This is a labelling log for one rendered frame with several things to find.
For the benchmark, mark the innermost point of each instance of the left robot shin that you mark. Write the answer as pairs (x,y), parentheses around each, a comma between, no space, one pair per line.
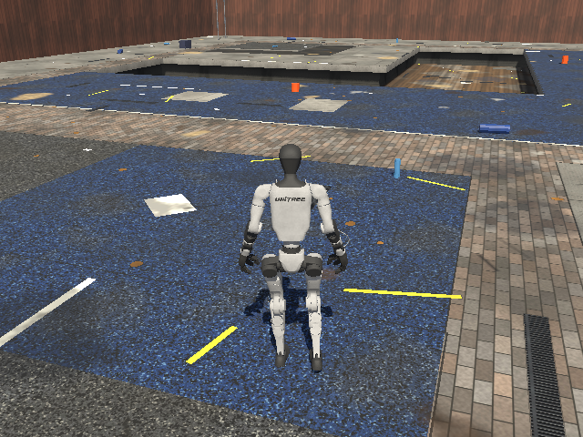
(278,328)

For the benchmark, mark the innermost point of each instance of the robot left upper arm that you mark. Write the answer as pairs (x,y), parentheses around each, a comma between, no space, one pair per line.
(257,207)

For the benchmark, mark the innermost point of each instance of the left robot foot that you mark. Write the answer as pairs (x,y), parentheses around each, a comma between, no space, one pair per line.
(281,359)

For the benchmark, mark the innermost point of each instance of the robot left forearm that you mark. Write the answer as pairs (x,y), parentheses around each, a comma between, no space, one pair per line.
(248,241)

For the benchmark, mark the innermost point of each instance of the robot right upper arm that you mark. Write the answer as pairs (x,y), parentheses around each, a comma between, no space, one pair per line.
(319,192)

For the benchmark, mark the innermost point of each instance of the right robot hand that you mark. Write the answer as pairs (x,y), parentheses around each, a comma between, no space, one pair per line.
(340,259)

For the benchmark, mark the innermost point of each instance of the left robot hand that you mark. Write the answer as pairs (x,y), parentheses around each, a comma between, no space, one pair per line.
(247,260)

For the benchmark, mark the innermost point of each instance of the robot right forearm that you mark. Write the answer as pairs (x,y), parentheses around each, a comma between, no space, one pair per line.
(336,241)

